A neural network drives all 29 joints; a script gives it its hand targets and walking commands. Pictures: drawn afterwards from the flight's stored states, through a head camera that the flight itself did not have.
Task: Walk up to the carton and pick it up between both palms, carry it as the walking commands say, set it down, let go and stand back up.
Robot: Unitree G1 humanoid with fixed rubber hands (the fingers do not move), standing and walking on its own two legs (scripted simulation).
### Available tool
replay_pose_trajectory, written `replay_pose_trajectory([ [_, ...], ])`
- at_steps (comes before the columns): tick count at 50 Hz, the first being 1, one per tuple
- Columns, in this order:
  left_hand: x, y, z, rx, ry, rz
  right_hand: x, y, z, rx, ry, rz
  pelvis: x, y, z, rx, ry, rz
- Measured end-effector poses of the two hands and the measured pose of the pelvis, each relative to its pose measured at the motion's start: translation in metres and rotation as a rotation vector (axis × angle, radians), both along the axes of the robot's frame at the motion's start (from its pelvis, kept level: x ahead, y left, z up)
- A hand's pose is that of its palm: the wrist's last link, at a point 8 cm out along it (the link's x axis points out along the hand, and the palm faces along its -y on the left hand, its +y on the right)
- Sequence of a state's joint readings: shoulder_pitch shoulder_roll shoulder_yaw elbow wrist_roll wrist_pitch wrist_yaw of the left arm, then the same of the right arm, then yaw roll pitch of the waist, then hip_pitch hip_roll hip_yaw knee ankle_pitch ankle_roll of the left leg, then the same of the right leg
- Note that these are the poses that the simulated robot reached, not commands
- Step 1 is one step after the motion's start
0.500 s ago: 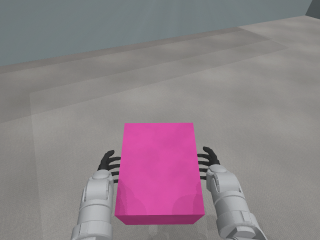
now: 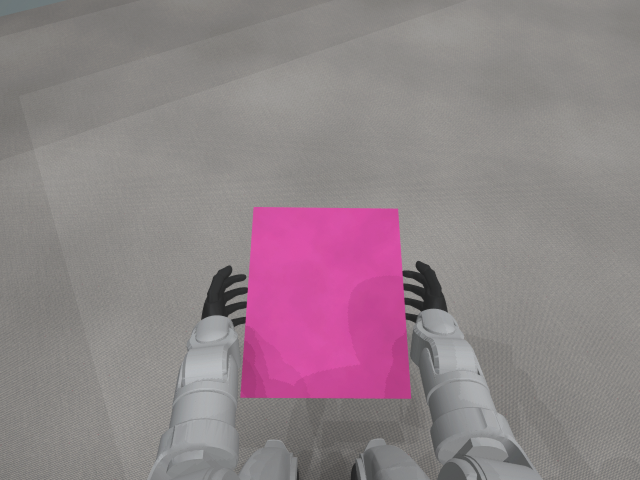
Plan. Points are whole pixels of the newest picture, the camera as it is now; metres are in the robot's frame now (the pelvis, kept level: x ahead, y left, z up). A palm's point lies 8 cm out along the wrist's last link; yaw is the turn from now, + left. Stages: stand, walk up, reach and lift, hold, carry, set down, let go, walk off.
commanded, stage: set down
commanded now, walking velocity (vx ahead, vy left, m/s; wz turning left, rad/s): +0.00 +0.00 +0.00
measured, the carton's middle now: (324, 307) +0.37 +0.00 -0.12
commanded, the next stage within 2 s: none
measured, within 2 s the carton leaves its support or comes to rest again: neither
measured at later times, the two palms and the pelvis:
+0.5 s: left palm (241, 328) +0.35 +0.14 -0.15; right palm (417, 321) +0.35 -0.15 -0.14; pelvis -0.03 +0.00 -0.08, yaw +0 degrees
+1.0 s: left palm (246, 325) +0.38 +0.14 -0.23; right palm (401, 322) +0.38 -0.15 -0.23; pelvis -0.05 -0.01 -0.16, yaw +0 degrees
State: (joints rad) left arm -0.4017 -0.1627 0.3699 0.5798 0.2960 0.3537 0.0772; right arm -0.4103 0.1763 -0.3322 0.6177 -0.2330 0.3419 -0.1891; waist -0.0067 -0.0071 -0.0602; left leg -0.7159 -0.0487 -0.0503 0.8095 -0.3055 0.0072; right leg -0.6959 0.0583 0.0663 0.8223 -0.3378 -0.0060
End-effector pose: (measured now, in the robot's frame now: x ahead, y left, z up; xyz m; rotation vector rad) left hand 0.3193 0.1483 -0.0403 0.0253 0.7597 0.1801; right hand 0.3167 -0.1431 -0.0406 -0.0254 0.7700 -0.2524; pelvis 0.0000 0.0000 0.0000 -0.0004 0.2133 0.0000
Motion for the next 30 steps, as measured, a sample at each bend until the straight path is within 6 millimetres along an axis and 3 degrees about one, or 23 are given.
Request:
replay_pose_trajectory([
  [7,0.013,0.002,-0.029,-0.003,-0.029,0.001,0.008,-0.002,-0.026,0.027,-0.034,0.039,-0.014,0.002,-0.019,-0.004,0.084,0.009],
  [12,0.020,-0.004,-0.049,-0.028,-0.037,0.010,0.014,-0.003,-0.043,-0.004,-0.044,-0.025,-0.021,0.002,-0.035,-0.005,0.137,0.011],
  [30,0.035,-0.010,-0.127,-0.004,-0.033,0.041,0.037,-0.007,-0.123,-0.004,-0.048,-0.033,-0.038,-0.004,-0.101,0.000,0.298,0.003],
])
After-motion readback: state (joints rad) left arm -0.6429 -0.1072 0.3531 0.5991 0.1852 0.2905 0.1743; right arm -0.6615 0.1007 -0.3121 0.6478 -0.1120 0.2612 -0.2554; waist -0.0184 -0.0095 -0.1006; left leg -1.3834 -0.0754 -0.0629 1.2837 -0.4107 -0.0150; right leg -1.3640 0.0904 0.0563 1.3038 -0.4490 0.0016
